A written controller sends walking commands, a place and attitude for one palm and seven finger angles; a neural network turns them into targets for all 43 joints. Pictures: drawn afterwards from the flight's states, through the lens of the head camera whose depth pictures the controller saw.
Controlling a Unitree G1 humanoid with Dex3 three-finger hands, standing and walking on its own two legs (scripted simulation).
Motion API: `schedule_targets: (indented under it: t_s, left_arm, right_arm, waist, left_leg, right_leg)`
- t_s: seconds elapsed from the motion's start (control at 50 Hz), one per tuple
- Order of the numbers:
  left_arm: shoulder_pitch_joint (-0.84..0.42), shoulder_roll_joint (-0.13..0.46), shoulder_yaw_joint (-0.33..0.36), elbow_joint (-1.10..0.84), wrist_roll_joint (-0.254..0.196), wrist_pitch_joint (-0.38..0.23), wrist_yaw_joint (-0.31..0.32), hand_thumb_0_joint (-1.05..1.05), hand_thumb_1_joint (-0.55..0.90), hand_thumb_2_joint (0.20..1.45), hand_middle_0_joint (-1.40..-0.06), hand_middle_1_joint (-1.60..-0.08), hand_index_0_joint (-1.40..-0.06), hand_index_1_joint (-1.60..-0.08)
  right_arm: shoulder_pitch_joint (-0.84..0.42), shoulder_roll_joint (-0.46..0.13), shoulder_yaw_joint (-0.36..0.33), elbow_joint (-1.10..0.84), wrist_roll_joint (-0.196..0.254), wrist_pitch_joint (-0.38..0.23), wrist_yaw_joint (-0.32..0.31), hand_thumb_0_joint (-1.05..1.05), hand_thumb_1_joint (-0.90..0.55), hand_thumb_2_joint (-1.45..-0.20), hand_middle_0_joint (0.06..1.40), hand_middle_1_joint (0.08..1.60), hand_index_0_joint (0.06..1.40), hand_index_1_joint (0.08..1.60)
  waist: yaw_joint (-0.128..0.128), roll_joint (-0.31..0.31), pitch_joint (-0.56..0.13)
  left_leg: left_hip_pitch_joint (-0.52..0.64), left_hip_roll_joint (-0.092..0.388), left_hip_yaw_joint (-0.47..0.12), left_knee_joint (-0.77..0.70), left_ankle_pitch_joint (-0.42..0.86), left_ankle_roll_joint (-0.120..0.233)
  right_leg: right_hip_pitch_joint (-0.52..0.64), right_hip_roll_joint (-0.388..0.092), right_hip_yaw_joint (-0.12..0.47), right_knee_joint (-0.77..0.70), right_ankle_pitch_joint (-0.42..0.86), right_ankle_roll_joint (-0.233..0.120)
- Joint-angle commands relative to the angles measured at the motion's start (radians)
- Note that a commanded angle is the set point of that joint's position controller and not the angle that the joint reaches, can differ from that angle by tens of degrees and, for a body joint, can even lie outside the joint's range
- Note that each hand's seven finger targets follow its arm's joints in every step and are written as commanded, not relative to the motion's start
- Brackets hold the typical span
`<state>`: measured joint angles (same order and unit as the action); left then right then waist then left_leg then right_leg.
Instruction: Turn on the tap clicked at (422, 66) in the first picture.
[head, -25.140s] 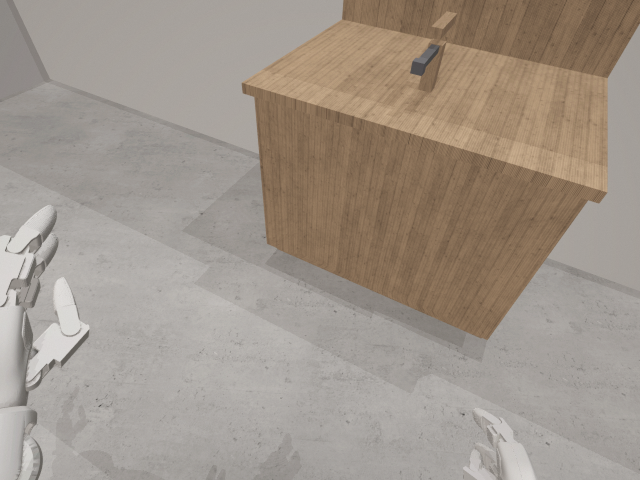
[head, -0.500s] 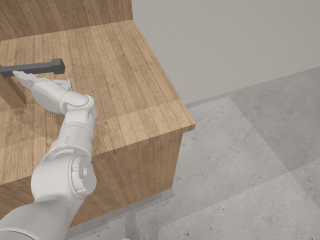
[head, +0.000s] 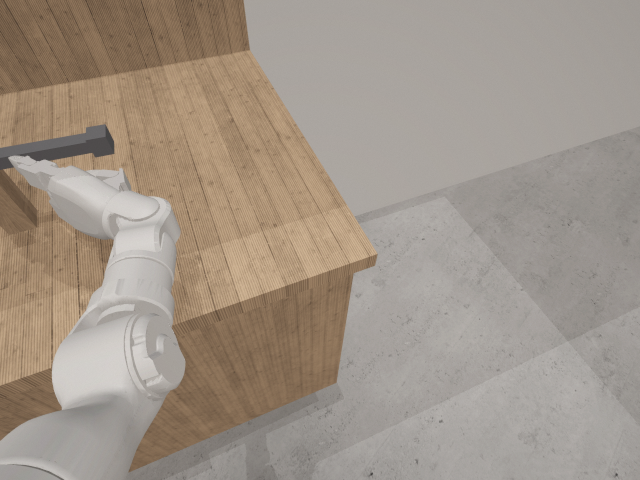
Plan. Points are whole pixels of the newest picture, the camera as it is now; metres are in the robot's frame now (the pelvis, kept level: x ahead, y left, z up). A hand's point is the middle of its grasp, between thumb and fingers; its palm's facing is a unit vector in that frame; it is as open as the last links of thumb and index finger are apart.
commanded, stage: lift the hand up off the lever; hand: left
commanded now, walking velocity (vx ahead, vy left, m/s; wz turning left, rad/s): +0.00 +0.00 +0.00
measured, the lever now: (100, 140) +0.54 +0.25 +0.14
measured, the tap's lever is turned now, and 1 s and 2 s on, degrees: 86 86 86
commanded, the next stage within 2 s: draw the hand back beside the body in 1.94 s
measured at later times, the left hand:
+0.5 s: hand (99, 161) +0.48 +0.23 +0.15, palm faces +0.83 -0.56 -0.07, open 7.9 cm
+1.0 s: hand (86, 152) +0.47 +0.23 +0.18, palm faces +0.81 -0.58 -0.05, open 7.8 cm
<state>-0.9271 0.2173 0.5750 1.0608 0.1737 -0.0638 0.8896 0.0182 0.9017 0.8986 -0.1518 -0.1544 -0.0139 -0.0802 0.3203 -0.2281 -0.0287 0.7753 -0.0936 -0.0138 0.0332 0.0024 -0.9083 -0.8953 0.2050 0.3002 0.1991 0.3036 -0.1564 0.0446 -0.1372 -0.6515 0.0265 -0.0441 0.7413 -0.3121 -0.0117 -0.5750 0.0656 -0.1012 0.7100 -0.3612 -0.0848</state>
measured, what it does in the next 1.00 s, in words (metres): stands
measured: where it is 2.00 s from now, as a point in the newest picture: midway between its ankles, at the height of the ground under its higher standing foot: outside the picture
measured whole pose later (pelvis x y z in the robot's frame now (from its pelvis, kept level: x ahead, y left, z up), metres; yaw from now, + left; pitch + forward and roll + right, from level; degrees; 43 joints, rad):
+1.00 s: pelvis +0.03 +0.02 +0.02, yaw +1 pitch +7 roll +0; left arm -0.77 0.09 0.40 0.66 0.07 0.19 0.83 0.02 0.90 0.90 -0.15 -0.15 -0.15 -0.15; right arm 0.25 -0.23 -0.04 0.79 -0.06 0.00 0.03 0.00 -0.91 -0.90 0.20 0.30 0.20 0.30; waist -0.05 0.04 -0.12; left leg -0.43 0.00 -0.03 0.62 -0.30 -0.01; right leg -0.35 0.04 -0.09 0.58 -0.35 -0.06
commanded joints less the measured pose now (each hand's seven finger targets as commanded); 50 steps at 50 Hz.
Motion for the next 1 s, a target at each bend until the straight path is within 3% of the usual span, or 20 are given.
schedule_targets:
  t_s: [0.0,0.04,0.1,0.16,0.22,0.36,0.42,0.46,0.5,0.52,0.54,0.62,0.64,0.7,0.74,0.8,0.86,0.9,0.94,0.98]
  left_arm:
    - [-0.578,0.364,-0.07,-0.327,0.054,-0.082,-0.029,0.0,0.9,0.9,-0.15,-0.15,-0.15,-0.15]
    - [-0.569,0.361,-0.071,-0.336,0.052,-0.078,-0.031,0.0,0.9,0.9,-0.15,-0.15,-0.15,-0.15]
    - [-0.577,0.358,-0.079,-0.334,0.05,-0.067,-0.033,0.0,0.9,0.9,-0.15,-0.15,-0.15,-0.15]
    - [-0.624,0.343,-0.097,-0.409,0.051,-0.076,-0.034,0.0,0.9,0.9,-0.15,-0.15,-0.15,-0.15]
    - [-0.569,0.309,-0.108,-0.41,0.049,-0.059,-0.033,0.0,0.9,0.9,-0.15,-0.15,-0.15,-0.15]
    - [-0.6,0.271,-0.137,-0.493,0.046,-0.034,-0.028,0.0,0.9,0.9,-0.15,-0.15,-0.15,-0.15]
    - [-0.564,0.231,-0.16,-0.468,0.036,0.0,-0.032,0.0,0.9,0.9,-0.15,-0.15,-0.15,-0.15]
    - [-0.488,0.19,-0.167,-0.433,0.002,0.034,-0.045,0.0,0.9,0.9,-0.15,-0.15,-0.15,-0.15]
    - [-0.422,0.131,-0.193,-0.369,-0.035,0.082,-0.06,0.0,0.9,0.9,-0.15,-0.15,-0.15,-0.15]
    - [-0.403,0.142,-0.172,-0.346,-0.045,0.102,-0.059,0.0,0.9,0.9,-0.15,-0.15,-0.15,-0.15]
    - [-0.413,0.166,-0.153,-0.362,-0.042,0.105,-0.055,0.0,0.9,0.9,-0.15,-0.15,-0.15,-0.15]
    - [-0.439,0.136,-0.175,-0.398,-0.04,0.108,-0.044,0.0,0.9,0.9,-0.15,-0.15,-0.15,-0.15]
    - [-0.451,0.151,-0.165,-0.413,-0.036,0.105,-0.042,0.0,0.9,0.9,-0.15,-0.15,-0.15,-0.15]
    - [-0.433,0.102,-0.2,-0.486,-0.041,0.107,-0.043,0.0,0.9,0.9,-0.15,-0.15,-0.15,-0.15]
    - [-0.407,0.118,-0.183,-0.53,-0.04,0.116,-0.043,0.0,0.9,0.9,-0.15,-0.15,-0.15,-0.15]
    - [-0.381,0.08,-0.214,-0.559,-0.054,0.147,-0.05,0.0,0.9,0.9,-0.15,-0.15,-0.15,-0.15]
    - [-0.371,0.096,-0.2,-0.596,-0.065,0.172,-0.053,0.0,0.9,0.9,-0.15,-0.15,-0.15,-0.15]
    - [-0.359,0.048,-0.237,-0.64,-0.067,0.187,-0.055,0.0,0.9,0.9,-0.15,-0.15,-0.15,-0.15]
    - [-0.31,0.06,-0.223,-0.65,-0.07,0.205,-0.058,0.0,0.9,0.9,-0.15,-0.15,-0.15,-0.15]
    - [-0.292,0.026,-0.246,-0.669,-0.079,0.222,-0.061,0.0,0.9,0.9,-0.15,-0.15,-0.15,-0.15]
  right_arm:
    - [0.041,-0.134,-0.043,-0.086,-0.002,-0.032,-0.01,0.0,-0.9,-0.9,0.2,0.3,0.2,0.3]
    - [0.036,-0.133,-0.044,-0.083,-0.001,-0.033,-0.012,0.0,-0.9,-0.9,0.2,0.3,0.2,0.3]
    - [0.029,-0.135,-0.04,-0.083,0.0,-0.036,-0.013,0.0,-0.9,-0.9,0.2,0.3,0.2,0.3]
    - [0.021,-0.129,-0.043,-0.082,0.0,-0.04,-0.013,0.0,-0.9,-0.9,0.2,0.3,0.2,0.3]
    - [0.015,-0.127,-0.045,-0.084,-0.003,-0.042,-0.011,0.0,-0.9,-0.9,0.2,0.3,0.2,0.3]
    - [0.0,-0.126,-0.05,-0.075,-0.003,-0.056,-0.006,0.0,-0.9,-0.9,0.2,0.3,0.2,0.3]
    - [-0.004,-0.128,-0.049,-0.073,-0.002,-0.055,-0.004,0.0,-0.9,-0.9,0.2,0.3,0.2,0.3]
    - [-0.006,-0.129,-0.051,-0.075,0.006,-0.051,-0.005,0.0,-0.9,-0.9,0.2,0.3,0.2,0.3]
    - [-0.008,-0.133,-0.045,-0.079,0.015,-0.044,-0.003,0.0,-0.9,-0.9,0.2,0.3,0.2,0.3]
    - [-0.009,-0.139,-0.042,-0.079,0.016,-0.041,-0.003,0.0,-0.9,-0.9,0.2,0.3,0.2,0.3]
    - [-0.011,-0.142,-0.041,-0.078,0.016,-0.037,-0.005,0.0,-0.9,-0.9,0.2,0.3,0.2,0.3]
    - [-0.025,-0.132,-0.041,-0.077,0.018,-0.041,-0.001,0.0,-0.9,-0.9,0.2,0.3,0.2,0.3]
    - [-0.027,-0.134,-0.043,-0.072,0.016,-0.037,-0.003,0.0,-0.9,-0.9,0.2,0.3,0.2,0.3]
    - [-0.033,-0.126,-0.047,-0.084,0.017,-0.038,0.002,0.0,-0.9,-0.9,0.2,0.3,0.2,0.3]
    - [-0.038,-0.129,-0.053,-0.085,0.016,-0.031,0.0,0.0,-0.9,-0.9,0.2,0.3,0.2,0.3]
    - [-0.061,-0.126,-0.05,-0.093,0.024,-0.027,-0.002,0.0,-0.9,-0.9,0.2,0.3,0.2,0.3]
    - [-0.081,-0.126,-0.048,-0.096,0.029,-0.025,-0.011,0.0,-0.9,-0.9,0.2,0.3,0.2,0.3]
    - [-0.091,-0.118,-0.048,-0.099,0.028,-0.027,-0.01,0.0,-0.9,-0.9,0.2,0.3,0.2,0.3]
    - [-0.102,-0.121,-0.051,-0.097,0.03,-0.024,-0.013,0.0,-0.9,-0.9,0.2,0.3,0.2,0.3]
    - [-0.115,-0.116,-0.047,-0.106,0.035,-0.024,-0.011,0.0,-0.9,-0.9,0.2,0.3,0.2,0.3]
  waist:
    - [0.016,-0.002,-0.366]
    - [0.021,0.011,-0.352]
    - [0.015,-0.024,-0.332]
    - [0.022,0.04,-0.373]
    - [0.027,0.007,-0.373]
    - [0.035,0.058,-0.397]
    - [0.034,0.02,-0.363]
    - [0.047,0.02,-0.353]
    - [0.052,-0.022,-0.303]
    - [0.055,-0.057,-0.282]
    - [0.064,-0.047,-0.281]
    - [0.059,-0.073,-0.248]
    - [0.065,-0.056,-0.253]
    - [0.074,-0.038,-0.312]
    - [0.089,-0.02,-0.331]
    - [0.083,-0.043,-0.31]
    - [0.097,-0.042,-0.305]
    - [0.101,-0.033,-0.315]
    - [0.11,-0.037,-0.304]
    - [0.114,-0.053,-0.292]
  left_leg:
    - [0.15,-0.042,0.037,-0.042,0.139,0.063]
    - [0.157,-0.042,0.034,-0.048,0.142,0.061]
    - [0.147,-0.041,0.035,-0.047,0.129,0.062]
    - [0.209,-0.04,0.033,-0.052,0.173,0.059]
    - [0.21,-0.042,0.038,-0.046,0.196,0.057]
    - [0.291,-0.036,0.024,-0.055,0.244,0.048]
    - [0.279,-0.036,0.026,-0.061,0.25,0.045]
    - [0.293,-0.038,0.027,-0.079,0.257,0.04]
    - [0.277,-0.041,0.029,-0.099,0.246,0.039]
    - [0.263,-0.042,0.032,-0.104,0.236,0.043]
    - [0.269,-0.044,0.028,-0.116,0.24,0.044]
    - [0.275,-0.042,0.03,-0.123,0.229,0.046]
    - [0.289,-0.041,0.023,-0.129,0.242,0.043]
    - [0.337,-0.04,0.032,-0.121,0.309,0.04]
    - [0.36,-0.04,0.024,-0.121,0.354,0.034]
    - [0.366,-0.036,0.032,-0.127,0.366,0.032]
    - [0.375,-0.037,0.032,-0.142,0.367,0.031]
    - [0.4,-0.036,0.034,-0.139,0.412,0.026]
    - [0.411,-0.034,0.029,-0.144,0.428,0.022]
    - [0.412,-0.034,0.035,-0.151,0.433,0.022]
  right_leg:
    - [0.225,-0.063,0.106,-0.137,0.321,0.106]
    - [0.221,-0.061,0.099,-0.136,0.308,0.1]
    - [0.219,-0.066,0.107,-0.145,0.31,0.107]
    - [0.218,-0.058,0.095,-0.132,0.317,0.093]
    - [0.231,-0.058,0.091,-0.129,0.361,0.097]
    - [0.201,-0.044,0.068,-0.12,0.327,0.077]
    - [0.211,-0.045,0.064,-0.126,0.343,0.078]
    - [0.222,-0.042,0.056,-0.136,0.335,0.074]
    - [0.237,-0.042,0.051,-0.158,0.337,0.077]
    - [0.248,-0.046,0.051,-0.169,0.347,0.082]
    - [0.256,-0.047,0.047,-0.168,0.339,0.079]
    - [0.246,-0.049,0.052,-0.189,0.329,0.083]
    - [0.248,-0.047,0.046,-0.184,0.323,0.076]
    - [0.272,-0.046,0.044,-0.171,0.389,0.074]
    - [0.294,-0.044,0.037,-0.164,0.415,0.068]
    - [0.305,-0.048,0.038,-0.174,0.435,0.071]
    - [0.327,-0.051,0.039,-0.183,0.44,0.069]
    - [0.34,-0.051,0.035,-0.179,0.484,0.068]
    - [0.345,-0.048,0.029,-0.182,0.479,0.064]
    - [0.353,-0.052,0.03,-0.188,0.495,0.066]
